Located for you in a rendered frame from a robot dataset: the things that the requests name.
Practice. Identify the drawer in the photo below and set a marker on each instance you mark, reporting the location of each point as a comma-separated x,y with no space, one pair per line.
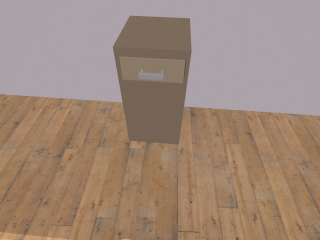
173,69

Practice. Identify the handle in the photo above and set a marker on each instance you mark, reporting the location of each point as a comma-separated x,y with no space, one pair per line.
151,76

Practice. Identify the cabinet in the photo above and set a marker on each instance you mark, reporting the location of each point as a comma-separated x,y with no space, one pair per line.
154,109

